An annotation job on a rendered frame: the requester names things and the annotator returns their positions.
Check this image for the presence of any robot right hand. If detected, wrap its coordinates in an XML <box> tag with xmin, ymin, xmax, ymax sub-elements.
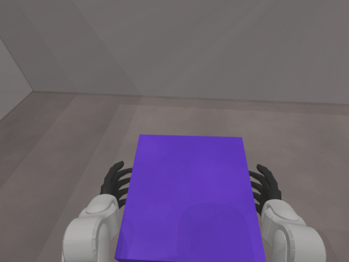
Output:
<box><xmin>249</xmin><ymin>164</ymin><xmax>282</xmax><ymax>216</ymax></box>

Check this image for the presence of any carton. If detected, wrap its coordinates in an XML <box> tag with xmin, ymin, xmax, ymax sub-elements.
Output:
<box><xmin>115</xmin><ymin>134</ymin><xmax>266</xmax><ymax>262</ymax></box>

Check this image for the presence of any robot left hand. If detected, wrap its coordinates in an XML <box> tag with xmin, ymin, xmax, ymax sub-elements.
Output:
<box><xmin>100</xmin><ymin>161</ymin><xmax>133</xmax><ymax>209</ymax></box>

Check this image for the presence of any right robot forearm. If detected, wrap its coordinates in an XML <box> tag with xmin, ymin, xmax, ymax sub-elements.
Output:
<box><xmin>261</xmin><ymin>199</ymin><xmax>326</xmax><ymax>262</ymax></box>

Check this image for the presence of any left robot forearm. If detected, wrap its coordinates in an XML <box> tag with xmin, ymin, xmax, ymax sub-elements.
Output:
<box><xmin>62</xmin><ymin>194</ymin><xmax>119</xmax><ymax>262</ymax></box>

